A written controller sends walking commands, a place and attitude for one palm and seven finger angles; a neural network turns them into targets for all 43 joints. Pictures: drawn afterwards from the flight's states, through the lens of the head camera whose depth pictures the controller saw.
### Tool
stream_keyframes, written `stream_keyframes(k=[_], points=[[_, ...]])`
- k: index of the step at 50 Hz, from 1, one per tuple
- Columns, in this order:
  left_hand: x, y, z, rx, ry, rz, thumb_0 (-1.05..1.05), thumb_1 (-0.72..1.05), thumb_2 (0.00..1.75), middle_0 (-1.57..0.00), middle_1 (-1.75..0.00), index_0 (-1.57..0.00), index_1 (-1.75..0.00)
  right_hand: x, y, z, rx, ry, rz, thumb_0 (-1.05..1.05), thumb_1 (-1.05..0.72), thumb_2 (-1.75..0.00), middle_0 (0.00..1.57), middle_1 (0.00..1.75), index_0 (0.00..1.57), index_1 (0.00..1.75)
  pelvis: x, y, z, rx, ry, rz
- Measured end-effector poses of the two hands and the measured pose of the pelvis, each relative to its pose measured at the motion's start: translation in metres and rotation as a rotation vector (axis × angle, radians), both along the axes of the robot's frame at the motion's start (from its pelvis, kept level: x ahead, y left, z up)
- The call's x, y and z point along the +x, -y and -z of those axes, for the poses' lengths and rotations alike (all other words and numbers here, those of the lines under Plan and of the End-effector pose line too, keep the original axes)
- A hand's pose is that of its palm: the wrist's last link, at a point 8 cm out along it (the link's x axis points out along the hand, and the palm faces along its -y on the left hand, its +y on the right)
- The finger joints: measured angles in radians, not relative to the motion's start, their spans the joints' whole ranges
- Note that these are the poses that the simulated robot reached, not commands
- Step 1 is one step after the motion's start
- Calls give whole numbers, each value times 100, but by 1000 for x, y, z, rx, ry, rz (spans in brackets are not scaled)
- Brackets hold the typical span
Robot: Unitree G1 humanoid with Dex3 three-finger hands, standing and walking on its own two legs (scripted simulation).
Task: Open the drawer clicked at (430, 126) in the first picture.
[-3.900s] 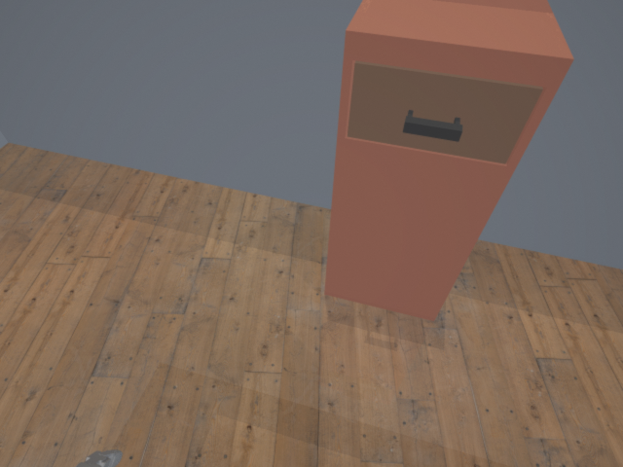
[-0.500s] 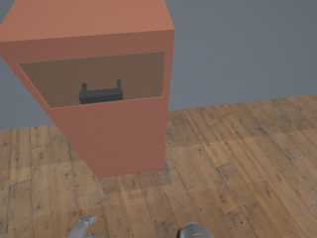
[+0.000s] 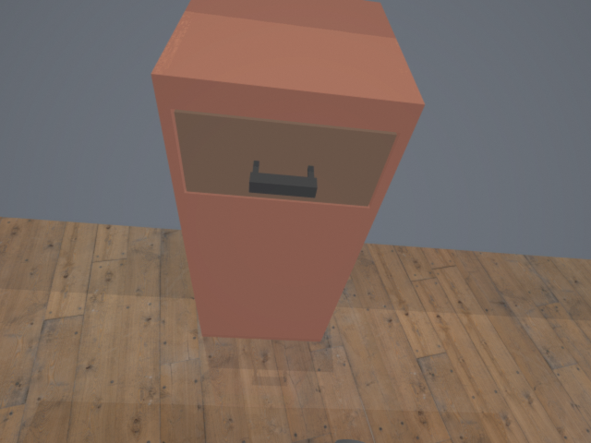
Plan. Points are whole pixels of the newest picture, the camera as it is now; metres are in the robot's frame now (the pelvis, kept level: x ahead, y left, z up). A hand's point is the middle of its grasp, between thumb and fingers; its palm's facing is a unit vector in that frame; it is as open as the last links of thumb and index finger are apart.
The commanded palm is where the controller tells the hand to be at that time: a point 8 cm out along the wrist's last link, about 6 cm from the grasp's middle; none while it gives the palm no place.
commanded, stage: come to a stop and stand still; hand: left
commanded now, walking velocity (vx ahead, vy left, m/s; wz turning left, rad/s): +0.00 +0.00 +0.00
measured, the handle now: (283, 176) +0.53 +0.07 +0.04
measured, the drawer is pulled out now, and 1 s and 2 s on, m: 0.00 0.00 0.00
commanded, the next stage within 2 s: look again from close up in 1.98 s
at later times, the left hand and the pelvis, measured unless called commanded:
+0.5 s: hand out of the picture -0.05 +0.14 -0.17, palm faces -0.01 -0.99 -0.17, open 7.3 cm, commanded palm none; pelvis -0.04 -0.01 +0.01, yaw -2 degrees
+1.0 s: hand out of the picture -0.09 +0.10 -0.17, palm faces +0.03 -0.99 -0.12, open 7.4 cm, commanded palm none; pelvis -0.04 -0.04 +0.00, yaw -1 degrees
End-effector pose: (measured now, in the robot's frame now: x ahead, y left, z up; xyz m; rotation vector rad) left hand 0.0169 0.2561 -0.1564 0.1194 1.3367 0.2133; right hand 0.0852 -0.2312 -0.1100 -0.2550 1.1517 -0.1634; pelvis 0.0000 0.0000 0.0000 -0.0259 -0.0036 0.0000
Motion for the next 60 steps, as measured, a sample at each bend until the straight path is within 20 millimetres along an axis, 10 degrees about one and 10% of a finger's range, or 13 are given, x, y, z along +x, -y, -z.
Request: stream_keyframes(k=[9, 32, 45, 60], points=[[-73, 5, -12, -16, -209, 15, 1, 91, 90, -20, -29, -20, -30, -53, -17, 13, 42, -83, 94, 0, -93, -90, 20, 30, 21, 30, -9, -14, -7, 21, 4, 25], [-85, 77, -11, -60, -91, 60, 1, 92, 90, -20, -29, -20, -30, -210, -17, 36, 168, -363, 199, 0, -91, -90, 20, 30, 20, 30, -50, 21, -5, 32, 29, 19], [-115, 103, -10, -92, -172, 26, 1, 91, 90, -20, -29, -20, -30, -195, -2, 35, 154, -344, 180, 0, -91, -90, 20, 30, 20, 30, -48, 35, -4, 28, 22, 18], [-85, 107, -12, -82, -133, 31, 0, 91, 90, -20, -29, -20, -30, -140, 11, 35, 138, -274, 134, 1, -93, -90, 20, 30, 20, 30, -29, 40, -6, 33, 17, 21]])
